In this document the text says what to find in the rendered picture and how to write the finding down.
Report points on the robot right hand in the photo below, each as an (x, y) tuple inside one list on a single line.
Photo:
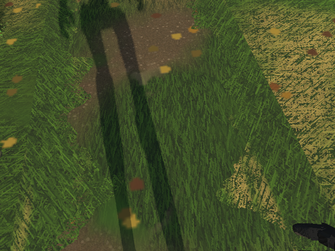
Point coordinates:
[(323, 233)]

